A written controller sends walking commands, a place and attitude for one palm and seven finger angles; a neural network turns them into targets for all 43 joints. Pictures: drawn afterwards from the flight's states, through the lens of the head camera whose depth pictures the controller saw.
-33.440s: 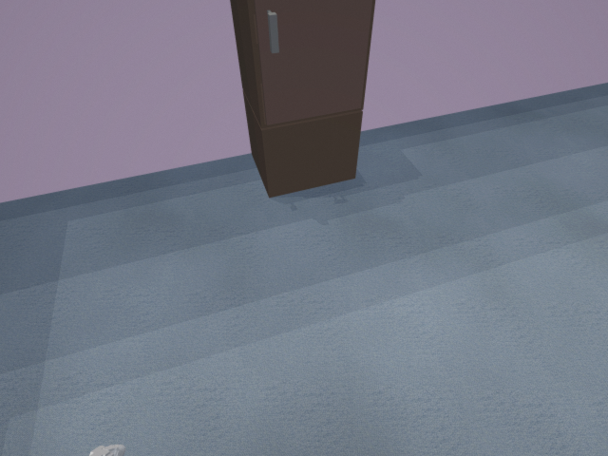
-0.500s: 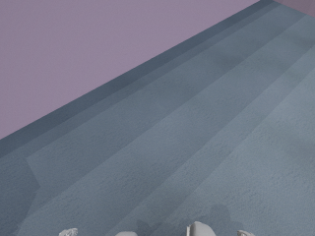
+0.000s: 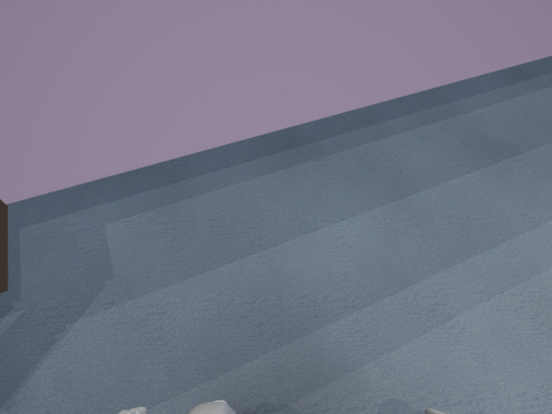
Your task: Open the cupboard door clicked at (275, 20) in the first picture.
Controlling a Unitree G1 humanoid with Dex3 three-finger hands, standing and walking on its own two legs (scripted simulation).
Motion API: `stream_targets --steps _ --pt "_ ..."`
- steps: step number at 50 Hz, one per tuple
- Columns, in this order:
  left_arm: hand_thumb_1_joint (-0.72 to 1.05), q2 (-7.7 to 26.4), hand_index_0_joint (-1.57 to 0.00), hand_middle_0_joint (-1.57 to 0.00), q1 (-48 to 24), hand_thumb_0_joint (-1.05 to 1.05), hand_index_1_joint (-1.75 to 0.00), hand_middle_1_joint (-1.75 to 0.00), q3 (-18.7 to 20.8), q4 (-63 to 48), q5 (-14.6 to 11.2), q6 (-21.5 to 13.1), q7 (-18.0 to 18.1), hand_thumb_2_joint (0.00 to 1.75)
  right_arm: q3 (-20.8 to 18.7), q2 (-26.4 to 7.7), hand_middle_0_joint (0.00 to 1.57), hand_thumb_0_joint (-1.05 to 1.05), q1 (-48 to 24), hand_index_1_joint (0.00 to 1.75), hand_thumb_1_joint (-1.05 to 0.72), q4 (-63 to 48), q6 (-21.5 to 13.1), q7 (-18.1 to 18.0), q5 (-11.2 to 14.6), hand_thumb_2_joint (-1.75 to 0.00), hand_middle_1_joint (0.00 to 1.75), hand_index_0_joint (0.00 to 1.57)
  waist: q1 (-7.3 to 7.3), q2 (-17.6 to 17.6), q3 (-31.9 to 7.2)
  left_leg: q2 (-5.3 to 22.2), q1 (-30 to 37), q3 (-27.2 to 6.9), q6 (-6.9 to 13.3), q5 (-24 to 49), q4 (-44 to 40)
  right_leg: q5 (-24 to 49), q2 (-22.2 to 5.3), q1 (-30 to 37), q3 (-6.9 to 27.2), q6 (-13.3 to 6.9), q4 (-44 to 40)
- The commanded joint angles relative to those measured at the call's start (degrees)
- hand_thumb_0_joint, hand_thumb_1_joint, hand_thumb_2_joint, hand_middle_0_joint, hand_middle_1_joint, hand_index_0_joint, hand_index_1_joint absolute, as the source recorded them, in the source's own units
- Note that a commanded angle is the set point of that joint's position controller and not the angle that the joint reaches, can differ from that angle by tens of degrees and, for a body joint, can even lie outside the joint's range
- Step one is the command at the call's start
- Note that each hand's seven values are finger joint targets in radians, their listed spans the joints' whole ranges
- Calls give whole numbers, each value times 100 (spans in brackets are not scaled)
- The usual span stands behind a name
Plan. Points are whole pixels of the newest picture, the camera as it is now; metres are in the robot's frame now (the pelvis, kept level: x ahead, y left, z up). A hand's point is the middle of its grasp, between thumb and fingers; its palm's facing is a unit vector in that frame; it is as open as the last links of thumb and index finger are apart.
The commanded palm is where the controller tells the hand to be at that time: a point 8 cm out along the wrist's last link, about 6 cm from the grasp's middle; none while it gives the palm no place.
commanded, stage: turn to face it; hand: left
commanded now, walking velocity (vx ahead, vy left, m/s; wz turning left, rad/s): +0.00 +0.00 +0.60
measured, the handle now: out of the picture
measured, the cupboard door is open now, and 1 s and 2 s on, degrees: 41 41 41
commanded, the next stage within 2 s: take the last steps up to it in 1.68 s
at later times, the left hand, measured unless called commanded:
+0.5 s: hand out of the picture +0.06 +0.17 -0.13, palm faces +0.28 -0.92 -0.28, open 7.4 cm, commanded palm none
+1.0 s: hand out of the picture -0.02 +0.21 -0.14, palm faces +0.58 -0.77 -0.26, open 7.4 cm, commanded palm none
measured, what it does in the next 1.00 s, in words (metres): steps on the spot, turning left: right foot, then left foot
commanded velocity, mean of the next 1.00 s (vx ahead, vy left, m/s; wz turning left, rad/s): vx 0.00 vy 0.00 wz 0.60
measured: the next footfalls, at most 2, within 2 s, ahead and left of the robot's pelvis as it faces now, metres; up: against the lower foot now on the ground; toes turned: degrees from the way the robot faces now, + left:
right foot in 0.38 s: +0.08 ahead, -0.15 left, +0.00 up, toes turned +10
left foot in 0.74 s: +0.02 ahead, +0.09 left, +0.00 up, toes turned +31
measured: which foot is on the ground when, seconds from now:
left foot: down 0.00-0.38, up 0.40-0.72, down 0.74-1.00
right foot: up 0.00-0.36, down 0.38-0.74, up 0.76-1.00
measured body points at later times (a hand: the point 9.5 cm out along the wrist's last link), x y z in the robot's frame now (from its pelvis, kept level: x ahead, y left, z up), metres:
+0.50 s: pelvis +0.02 -0.04 +0.01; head +0.07 -0.05 +0.46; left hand +0.05 +0.22 -0.11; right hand +0.16 -0.28 -0.14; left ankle -0.02 +0.07 -0.65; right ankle +0.04 -0.16 -0.72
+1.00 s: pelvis +0.03 -0.02 +0.02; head +0.06 +0.02 +0.47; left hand -0.05 +0.25 -0.12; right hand +0.24 -0.18 -0.11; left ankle -0.01 +0.07 -0.72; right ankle +0.11 -0.17 -0.65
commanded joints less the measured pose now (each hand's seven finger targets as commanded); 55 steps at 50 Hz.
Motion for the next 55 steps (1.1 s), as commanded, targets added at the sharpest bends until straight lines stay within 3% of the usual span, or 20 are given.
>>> stream_targets --steps 1,6,12,16,17,18,19,20,22,25,31,34,35,36,37,39,42,44,52,55 --pt "90 629 -20 -20 -675 0 -30 -30 211 -749 29 21 107 90 -389 -1514 20 0 1337 30 -90 -93 -147 -196 -8 -90 30 20 -638 1553 -1510 2365 2086 -3007 1340 3609 -1310 -1246 315 -2216 1142 105 2857" --pt "90 598 -20 -20 -263 0 -30 -30 264 -322 22 51 -9 90 -208 -1009 20 0 278 30 -90 -339 -216 -275 -19 -90 30 20 -28 1016 -1012 1317 1104 -1801 822 2214 -1520 127 412 -1737 1279 135 2404" --pt "90 552 -20 -20 -412 0 -30 -30 219 -452 5 39 5 90 -273 -1091 20 0 260 30 -90 -307 -147 -226 -48 -90 30 20 -78 1081 -921 1204 860 -2127 859 1777 -1498 19 733 -1092 1129 104 842" --pt "90 604 -20 -20 112 0 -30 -30 245 -368 -14 -38 36 90 -319 -1057 20 0 -72 30 -90 -422 -81 -212 -20 -90 30 20 182 1173 -964 919 182 -2305 657 1655 -1082 667 1004 190 965 8 -747" --pt "90 742 -20 -20 345 0 -30 -30 285 -320 -9 -96 64 90 -309 -939 20 0 -118 30 -90 -464 -77 -201 23 -90 30 20 318 804 -1034 671 -240 -2203 433 1278 -704 1144 827 894 1098 -37 -1637" --pt "90 1210 -20 -20 538 0 -30 -30 376 -329 78 -170 122 90 -275 -602 20 0 -50 30 -90 -535 -80 -159 83 -90 30 20 419 -562 -1118 32 -1200 -1606 32 -71 304 991 -335 1676 2317 -362 -2466" --pt "90 1518 -20 -20 488 0 -30 -30 397 -363 117 -167 135 90 -245 -441 20 0 -114 30 -90 -656 -96 -137 70 -90 30 20 454 -1541 -947 -561 -1611 -727 -281 -1887 1862 1631 -1732 1333 3445 -1077 -2713" --pt "90 1353 -20 -20 319 0 -30 -30 336 -419 69 -175 155 90 -269 -614 20 0 -127 30 -90 -616 -54 -123 11 -90 30 20 324 -1042 -812 -221 -1481 -991 -235 -1732 2887 1965 -1712 756 3134 -1336 -2533" --pt "90 954 -20 -20 -168 0 -30 -30 233 -482 37 -181 160 90 -270 -566 20 0 -107 30 -90 -413 38 -87 11 -90 30 20 55 -1176 -519 50 -1532 -896 -338 -1093 3696 2641 -1086 444 2237 -1167 -2276" --pt "90 853 -20 -20 -175 0 -30 -30 205 -516 55 -202 162 90 -175 -321 20 0 -109 30 -90 -348 80 -16 43 -90 30 20 13 -900 -647 104 -1220 -516 -451 -791 2989 3461 -777 632 1221 -967 -2054" --pt "90 1171 -20 -20 413 0 -30 -30 353 -239 96 -188 137 90 -50 -162 20 0 -526 30 -90 -456 -18 3 75 -90 30 20 361 -908 -809 14 -627 18 -377 -986 867 4446 -1044 1305 904 -982 -1521" --pt "90 1222 -20 -20 349 0 -30 -30 401 -198 58 -154 86 90 -82 -304 20 0 -156 30 -90 -399 -68 -21 55 -90 30 20 139 -770 -929 -87 324 159 -261 -137 -354 4052 -996 898 542 -647 -919" --pt "90 1179 -20 -20 210 0 -30 -30 401 -250 5 -133 64 90 -144 -520 20 0 231 30 -90 -313 -109 -25 36 -90 30 20 -124 -277 -1103 62 1183 -57 -139 731 -997 3560 -893 324 333 -404 -213" --pt "90 833 -20 -20 216 0 -30 -30 356 -441 -35 -91 21 90 -304 -1201 20 0 658 30 -90 -273 -160 -60 -25 -90 30 20 -333 1445 -1427 1510 2246 -2032 535 2510 -1200 928 -132 -1164 42 49 1118" --pt "90 584 -20 -20 -222 0 -30 -30 209 -704 -4 -49 35 90 -409 -1617 20 0 1077 30 -90 -176 -115 -116 -16 -90 30 20 -557 2071 -1356 2477 2198 -3081 1316 3919 -1408 -1571 310 -1962 532 146 2119" --pt "90 628 -20 -20 -660 0 -30 -30 235 -644 20 10 93 90 -347 -1374 20 0 981 30 -90 -170 -153 -253 -26 -90 30 20 -479 1418 -1290 2077 1796 -2851 1253 3093 -1350 -944 303 -2198 1230 92 2779" --pt "90 650 -20 -20 -293 0 -30 -30 275 -322 32 55 2 90 -221 -1045 20 0 231 30 -90 -343 -195 -283 -20 -90 30 20 -37 968 -941 1369 1147 -1974 849 2268 -1569 116 358 -1858 1298 131 2688" --pt "90 652 -20 -20 -202 0 -30 -30 274 -281 33 56 -18 90 -197 -999 20 0 176 30 -90 -335 -211 -270 -7 -90 30 20 21 1035 -957 1209 1062 -1814 789 2045 -1619 254 429 -1652 1278 145 2352" --pt "90 580 -20 -20 -455 0 -30 -30 225 -486 1 22 18 90 -293 -1055 20 0 284 30 -90 -282 -129 -225 -57 -90 30 20 -65 1171 -941 1079 879 -2455 852 1775 -1475 39 848 -922 1143 79 493" --pt "90 634 -20 -20 -57 0 -30 -30 235 -411 -37 -56 58 90 -316 -1017 20 0 108 30 -90 -349 -96 -226 -17 -90 30 20 138 1165 -1091 880 406 -2554 681 2185 -1022 629 1034 219 1073 4 -845"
